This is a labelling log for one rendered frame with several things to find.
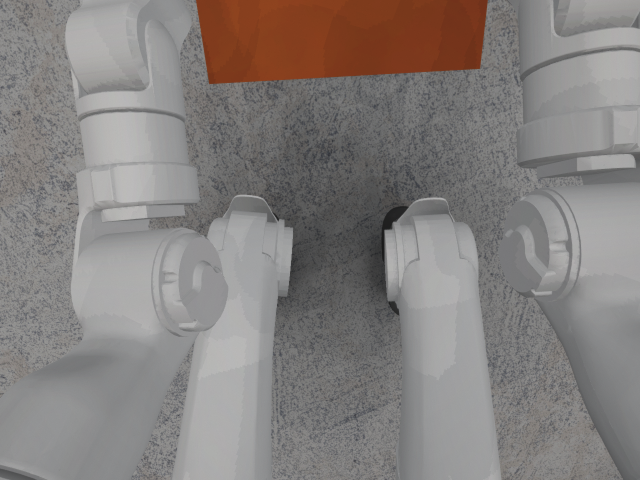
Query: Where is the robot right upper arm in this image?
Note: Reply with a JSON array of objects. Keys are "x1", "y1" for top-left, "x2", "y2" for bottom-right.
[{"x1": 498, "y1": 182, "x2": 640, "y2": 480}]

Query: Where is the right robot thigh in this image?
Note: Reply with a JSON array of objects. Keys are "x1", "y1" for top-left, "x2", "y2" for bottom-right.
[{"x1": 384, "y1": 214, "x2": 501, "y2": 480}]

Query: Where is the right robot forearm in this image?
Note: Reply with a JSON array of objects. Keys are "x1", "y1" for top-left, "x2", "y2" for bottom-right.
[{"x1": 507, "y1": 0, "x2": 640, "y2": 185}]

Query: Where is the carton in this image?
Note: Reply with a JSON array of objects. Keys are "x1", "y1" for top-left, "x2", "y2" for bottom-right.
[{"x1": 196, "y1": 0, "x2": 488, "y2": 84}]

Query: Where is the right robot foot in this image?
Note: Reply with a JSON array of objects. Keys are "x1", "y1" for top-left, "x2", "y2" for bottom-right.
[{"x1": 382, "y1": 206, "x2": 409, "y2": 315}]

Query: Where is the robot left upper arm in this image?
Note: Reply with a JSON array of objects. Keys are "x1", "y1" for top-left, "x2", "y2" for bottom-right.
[{"x1": 0, "y1": 228, "x2": 228, "y2": 480}]

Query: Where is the left robot forearm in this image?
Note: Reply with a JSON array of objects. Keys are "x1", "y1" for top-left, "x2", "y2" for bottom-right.
[{"x1": 65, "y1": 0, "x2": 200, "y2": 303}]

